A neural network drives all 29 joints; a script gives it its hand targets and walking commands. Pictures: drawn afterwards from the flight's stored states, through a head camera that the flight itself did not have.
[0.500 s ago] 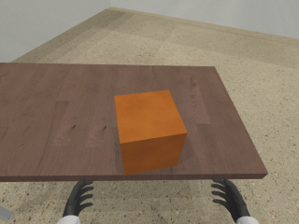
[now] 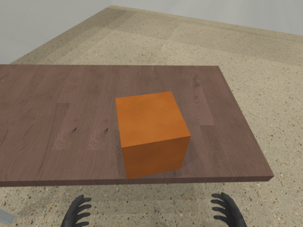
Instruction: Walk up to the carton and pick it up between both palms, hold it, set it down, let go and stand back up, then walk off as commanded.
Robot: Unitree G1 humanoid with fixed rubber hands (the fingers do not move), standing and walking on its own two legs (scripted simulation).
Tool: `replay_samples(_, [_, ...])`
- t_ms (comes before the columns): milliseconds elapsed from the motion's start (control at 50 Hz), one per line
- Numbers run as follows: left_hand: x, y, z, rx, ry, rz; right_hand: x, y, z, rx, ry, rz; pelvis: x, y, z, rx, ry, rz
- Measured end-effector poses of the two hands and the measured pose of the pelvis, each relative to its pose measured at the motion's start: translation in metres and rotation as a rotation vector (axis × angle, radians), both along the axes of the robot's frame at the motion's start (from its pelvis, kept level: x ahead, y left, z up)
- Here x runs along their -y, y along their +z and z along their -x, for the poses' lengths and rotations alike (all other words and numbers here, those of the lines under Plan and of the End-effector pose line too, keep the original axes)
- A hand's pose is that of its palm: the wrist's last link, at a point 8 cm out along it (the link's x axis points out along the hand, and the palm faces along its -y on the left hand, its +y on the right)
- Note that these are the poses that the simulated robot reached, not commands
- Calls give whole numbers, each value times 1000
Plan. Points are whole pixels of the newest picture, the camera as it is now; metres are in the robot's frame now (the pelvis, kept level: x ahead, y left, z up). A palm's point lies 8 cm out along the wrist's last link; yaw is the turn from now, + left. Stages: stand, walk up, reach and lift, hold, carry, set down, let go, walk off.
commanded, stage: set down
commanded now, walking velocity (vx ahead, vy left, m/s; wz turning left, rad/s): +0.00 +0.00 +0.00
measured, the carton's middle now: (149, 134) +0.40 +0.03 -0.01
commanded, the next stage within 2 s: let go in 0.32 s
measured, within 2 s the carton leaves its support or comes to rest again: neither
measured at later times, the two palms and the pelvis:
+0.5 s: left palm out of the picture +0.15 +0.23 -0.08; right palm (234, 226) +0.16 -0.21 -0.08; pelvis +0.02 +0.01 +0.00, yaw +0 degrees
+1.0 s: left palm out of the picture +0.12 +0.27 -0.10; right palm out of the picture +0.15 -0.28 -0.09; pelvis +0.02 -0.01 +0.00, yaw +0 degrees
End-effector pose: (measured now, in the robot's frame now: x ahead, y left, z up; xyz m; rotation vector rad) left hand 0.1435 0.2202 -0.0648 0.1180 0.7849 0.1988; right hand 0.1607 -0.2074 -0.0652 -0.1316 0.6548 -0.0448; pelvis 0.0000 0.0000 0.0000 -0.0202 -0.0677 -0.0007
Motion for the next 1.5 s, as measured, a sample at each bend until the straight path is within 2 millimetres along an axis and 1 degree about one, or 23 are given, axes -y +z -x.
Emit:
replay_samples(140, [-1, -5, -3, -28, -14, 9, 2, -6, 1, -20, -17, 12, -2, 0, -5, -7, 0, 2])
replay_samples(280, [-3, -14, 0, -73, -21, 21, 1, -10, 1, -37, -22, 25, -4, 0, -10, -14, 0, 5])
replay_samples(480, [-7, -14, -6, -70, -30, 14, -1, -16, -1, -51, -22, 25, -5, 0, -15, -20, 0, 7])
replay_samples(660, [-8, -12, -6, -64, -33, 9, 1, -15, -3, -28, -30, 20, -5, 0, -14, -17, 0, 7])
replay_samples(760, [-8, -12, -4, -67, -36, 6, 2, -17, -1, -32, -37, 15, -5, 0, -13, -12, 1, 7])
replay_samples(820, [-16, -14, 0, -60, -49, -20, 13, -23, 5, -108, -50, 47, -3, -1, -13, -12, 2, 2])
replay_samples(900, [-33, -24, 12, -117, -65, -72, 40, -25, 13, -201, -62, 116, 2, -2, -14, -23, 2, -6])
replay_samples(980, [-43, -30, 23, -181, -69, -98, 65, -23, 13, -242, -57, 173, 5, -2, -17, -42, 1, -9])
replay_samples(1040, [-47, -33, 27, -211, -68, -108, 74, -23, 11, -256, -49, 190, 6, -3, -19, -48, 1, -11])
replay_samples(1120, [-49, -36, 32, -246, -62, -114, 78, -24, 10, -267, -50, 196, 6, -3, -22, -51, 1, -11])
replay_samples(1500, [-55, -44, 50, -324, -44, -116, 77, -28, 10, -285, -53, 188, 5, -3, -24, -52, 1, -10])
